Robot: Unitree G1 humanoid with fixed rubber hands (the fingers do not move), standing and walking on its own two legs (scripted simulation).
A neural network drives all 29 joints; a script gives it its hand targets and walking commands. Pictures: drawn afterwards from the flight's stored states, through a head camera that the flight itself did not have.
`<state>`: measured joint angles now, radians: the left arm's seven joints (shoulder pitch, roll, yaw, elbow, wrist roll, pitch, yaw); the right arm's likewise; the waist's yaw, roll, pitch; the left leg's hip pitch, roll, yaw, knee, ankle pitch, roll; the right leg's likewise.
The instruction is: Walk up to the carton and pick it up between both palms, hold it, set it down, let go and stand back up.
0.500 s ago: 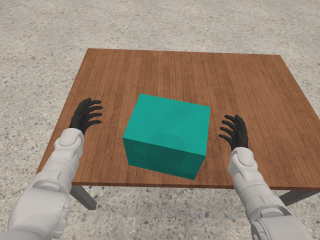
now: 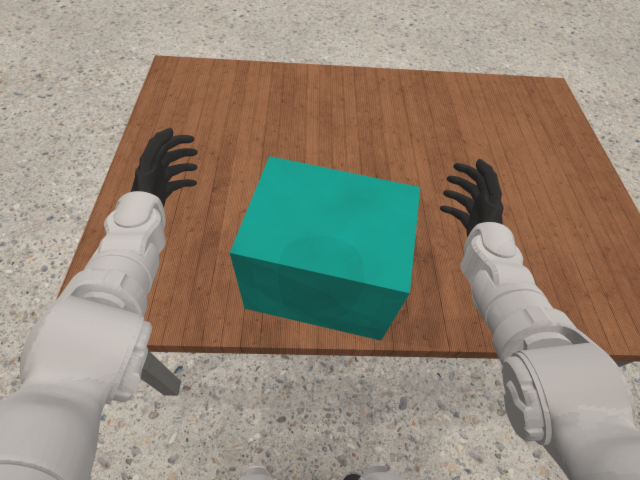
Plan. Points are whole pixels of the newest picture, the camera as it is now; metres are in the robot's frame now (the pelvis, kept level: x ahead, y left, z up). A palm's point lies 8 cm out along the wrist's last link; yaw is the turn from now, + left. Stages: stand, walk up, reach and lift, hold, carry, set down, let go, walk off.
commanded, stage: reach and lift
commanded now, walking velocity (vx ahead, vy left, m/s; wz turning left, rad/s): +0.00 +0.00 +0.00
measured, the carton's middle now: (327, 251) +0.45 -0.01 -0.07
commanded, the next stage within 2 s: none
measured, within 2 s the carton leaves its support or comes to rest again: neither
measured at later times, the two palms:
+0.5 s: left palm (187, 248) +0.45 +0.20 -0.05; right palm (443, 279) +0.40 -0.19 -0.07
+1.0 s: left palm (214, 236) +0.47 +0.16 -0.05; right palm (433, 264) +0.42 -0.18 -0.06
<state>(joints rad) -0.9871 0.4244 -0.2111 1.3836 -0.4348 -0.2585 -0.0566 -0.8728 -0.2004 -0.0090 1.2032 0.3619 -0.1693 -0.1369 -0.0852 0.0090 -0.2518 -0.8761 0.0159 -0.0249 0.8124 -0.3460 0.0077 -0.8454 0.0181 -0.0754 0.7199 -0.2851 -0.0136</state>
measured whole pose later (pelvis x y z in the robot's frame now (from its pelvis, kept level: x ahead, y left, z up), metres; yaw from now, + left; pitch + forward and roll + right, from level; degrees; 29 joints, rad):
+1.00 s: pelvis -0.01 +0.01 -0.07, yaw -2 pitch +33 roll -4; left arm -1.02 0.26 -0.04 1.43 -0.23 -0.41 -0.01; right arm -0.93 -0.10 -0.15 1.32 0.18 -0.38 -0.14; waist -0.06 0.05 -0.30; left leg -1.27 0.02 -0.01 1.19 -0.49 0.02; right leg -1.25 0.01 -0.06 1.10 -0.43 0.00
